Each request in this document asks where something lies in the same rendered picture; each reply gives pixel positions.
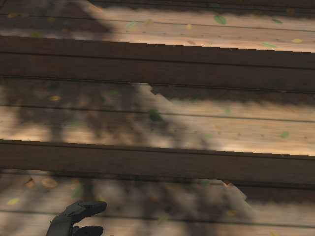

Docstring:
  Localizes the robot left hand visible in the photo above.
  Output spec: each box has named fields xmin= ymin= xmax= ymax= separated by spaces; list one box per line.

xmin=45 ymin=200 xmax=114 ymax=236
